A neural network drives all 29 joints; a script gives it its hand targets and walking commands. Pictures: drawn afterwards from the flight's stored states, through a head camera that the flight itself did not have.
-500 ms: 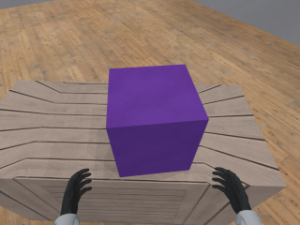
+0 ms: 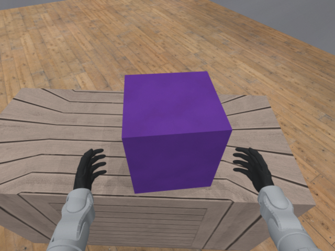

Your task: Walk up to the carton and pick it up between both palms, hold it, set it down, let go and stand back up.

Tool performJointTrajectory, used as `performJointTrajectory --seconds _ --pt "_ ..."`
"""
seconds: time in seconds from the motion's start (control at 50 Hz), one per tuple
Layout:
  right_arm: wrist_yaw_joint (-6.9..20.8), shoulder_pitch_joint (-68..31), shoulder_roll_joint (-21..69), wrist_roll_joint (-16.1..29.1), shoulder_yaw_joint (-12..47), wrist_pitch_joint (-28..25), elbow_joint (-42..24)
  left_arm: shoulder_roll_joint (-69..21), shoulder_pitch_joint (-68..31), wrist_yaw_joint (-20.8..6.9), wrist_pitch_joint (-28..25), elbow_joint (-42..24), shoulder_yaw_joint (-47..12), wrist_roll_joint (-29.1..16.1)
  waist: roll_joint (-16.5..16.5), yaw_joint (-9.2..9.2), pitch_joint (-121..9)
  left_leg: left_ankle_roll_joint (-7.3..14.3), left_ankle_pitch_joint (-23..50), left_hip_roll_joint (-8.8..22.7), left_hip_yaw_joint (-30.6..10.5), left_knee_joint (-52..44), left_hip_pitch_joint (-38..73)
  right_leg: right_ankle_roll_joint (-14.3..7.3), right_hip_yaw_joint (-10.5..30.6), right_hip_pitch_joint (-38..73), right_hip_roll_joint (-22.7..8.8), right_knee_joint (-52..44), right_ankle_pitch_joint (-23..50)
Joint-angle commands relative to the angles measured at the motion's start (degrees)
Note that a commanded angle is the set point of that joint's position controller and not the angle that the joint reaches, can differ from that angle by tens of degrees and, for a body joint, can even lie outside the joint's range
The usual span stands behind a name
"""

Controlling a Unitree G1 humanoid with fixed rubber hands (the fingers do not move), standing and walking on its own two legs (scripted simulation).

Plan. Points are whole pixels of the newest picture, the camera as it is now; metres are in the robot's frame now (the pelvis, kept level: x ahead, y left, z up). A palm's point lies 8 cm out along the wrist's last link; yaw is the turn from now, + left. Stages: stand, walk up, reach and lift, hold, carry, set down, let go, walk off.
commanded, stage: reach and lift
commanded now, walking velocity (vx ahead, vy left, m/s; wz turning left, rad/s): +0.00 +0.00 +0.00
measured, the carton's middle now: (170, 133) +0.46 +0.02 +0.00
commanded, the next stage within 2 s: none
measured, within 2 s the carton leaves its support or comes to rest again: neither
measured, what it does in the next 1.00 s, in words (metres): stands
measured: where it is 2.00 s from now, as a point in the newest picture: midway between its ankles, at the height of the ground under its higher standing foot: outside the picture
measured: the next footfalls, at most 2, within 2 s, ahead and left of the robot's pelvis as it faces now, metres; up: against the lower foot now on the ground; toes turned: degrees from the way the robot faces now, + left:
none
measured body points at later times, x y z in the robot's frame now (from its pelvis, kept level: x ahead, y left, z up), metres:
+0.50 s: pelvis +0.00 -0.01 +0.00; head +0.04 -0.01 +0.45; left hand +0.34 +0.23 +0.08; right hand +0.40 -0.21 +0.07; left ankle +0.01 +0.16 -0.75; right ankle -0.01 -0.14 -0.75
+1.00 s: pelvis +0.00 -0.01 +0.00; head +0.05 -0.01 +0.45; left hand +0.40 +0.24 +0.13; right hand +0.47 -0.19 +0.13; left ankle +0.01 +0.16 -0.75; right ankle -0.01 -0.14 -0.75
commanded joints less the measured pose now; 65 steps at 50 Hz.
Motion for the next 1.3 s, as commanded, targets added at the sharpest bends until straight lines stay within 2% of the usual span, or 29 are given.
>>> performJointTrajectory --seconds 0.0,0.26,0.6,0.98,1.2,1.28 --pt "-0.44 -18.31 -10.87 -0.21 -5.23 0.05 -12.17 5.49 -16.84 0.03 0.84 -13.76 2.31 0.17 -1.27 0.02 -17.21 0.73 14.78 -6.12 0.75 0.82 16.01 -1.97 -2.68 -3.43 5.12 -4.71 8.31" --pt "-1.87 -28.44 -13.0 1.2 -6.4 8.68 -16.18 8.33 -24.45 -1.56 12.01 -20.31 5.89 -0.66 -2.02 0.32 -21.13 1.16 18.16 -6.5 1.16 0.37 16.53 -0.67 -2.57 -1.15 5.76 -5.36 12.78" --pt "-3.48 -44.94 -16.98 4.48 -6.06 16.86 -14.09 13.93 -39.86 -2.14 21.54 -20.01 7.62 -2.37 -1.88 0.63 -29.86 1.11 22.21 -6.27 1.23 1.66 14.14 0.86 -3.09 1.08 6.26 -3.87 20.81" --pt "-3.22 -66.54 -19.6 7.1 -4.74 22.61 -2.22 19.13 -61.72 -0.36 26.29 -7.93 6.83 -4.18 -1.49 1.01 -40.19 0.7 23.24 -5.46 0.15 3.77 9.41 1.3 -4.06 0.94 6.38 -1.86 24.04" --pt "-3.16 -77.99 -19.59 8.14 -2.47 23.49 7.44 21.53 -73.46 0.13 24.69 3.37 4.72 -5.87 -1.21 1.03 -44.18 0.25 22.88 -5.07 -0.46 4.94 6.28 1.49 -4.36 -0.18 6.13 -0.84 24.85" --pt "-3.07 -78.66 -19.0 8.36 -1.18 22.84 11.97 21.51 -73.88 -0.21 22.88 8.88 3.57 -6.06 -1.4 1.12 -44.0 0.01 23.51 -4.96 -0.61 5.34 5.57 1.51 -4.53 -0.54 6.11 -0.52 25.64"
